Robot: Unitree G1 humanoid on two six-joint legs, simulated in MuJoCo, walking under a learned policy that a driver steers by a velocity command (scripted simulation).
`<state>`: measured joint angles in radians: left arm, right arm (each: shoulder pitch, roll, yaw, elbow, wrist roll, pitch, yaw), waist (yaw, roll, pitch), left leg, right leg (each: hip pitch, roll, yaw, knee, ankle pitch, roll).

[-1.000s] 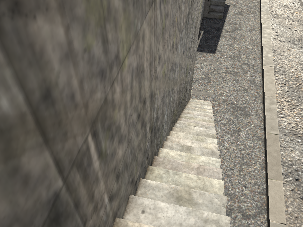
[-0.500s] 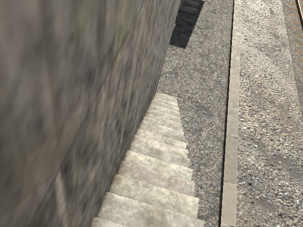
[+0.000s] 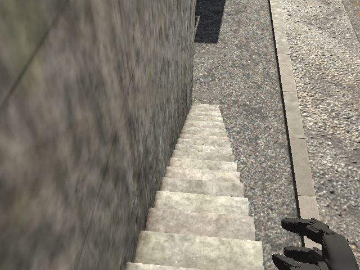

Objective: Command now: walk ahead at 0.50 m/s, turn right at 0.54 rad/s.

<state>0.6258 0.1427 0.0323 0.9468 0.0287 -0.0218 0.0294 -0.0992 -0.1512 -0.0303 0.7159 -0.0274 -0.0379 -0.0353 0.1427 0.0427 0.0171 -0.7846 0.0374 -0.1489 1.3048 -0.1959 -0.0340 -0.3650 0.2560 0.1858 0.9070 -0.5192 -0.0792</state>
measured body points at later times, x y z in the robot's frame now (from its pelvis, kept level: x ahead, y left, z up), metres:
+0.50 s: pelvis +0.26 +0.04 -0.16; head +0.27 +0.05 +0.29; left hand +0.40 +0.25 -0.29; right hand +0.11 -0.18 -0.30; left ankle +0.19 +0.16 -0.88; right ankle +0.26 -0.12 -0.76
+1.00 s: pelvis +0.49 -0.04 -0.36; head +0.47 -0.04 +0.09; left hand +0.43 +0.18 -0.51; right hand +0.58 -0.31 -0.49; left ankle +0.62 +0.11 -0.96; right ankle +0.47 -0.16 -1.08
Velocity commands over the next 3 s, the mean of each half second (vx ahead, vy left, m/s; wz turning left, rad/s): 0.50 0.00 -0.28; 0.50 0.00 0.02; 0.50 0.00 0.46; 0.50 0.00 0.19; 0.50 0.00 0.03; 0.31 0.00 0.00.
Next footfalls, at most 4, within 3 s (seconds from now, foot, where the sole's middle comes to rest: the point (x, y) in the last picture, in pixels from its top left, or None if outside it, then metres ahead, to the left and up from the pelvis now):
0.32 left None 0.23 0.15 -0.92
0.76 right None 0.51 -0.17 -1.11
1.30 left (177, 257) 0.72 0.16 -1.31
1.78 right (225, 227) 1.02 -0.10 -1.50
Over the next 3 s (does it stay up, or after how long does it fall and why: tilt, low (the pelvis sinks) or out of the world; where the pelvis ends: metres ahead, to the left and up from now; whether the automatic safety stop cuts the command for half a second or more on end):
stays up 1.42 -0.05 -1.13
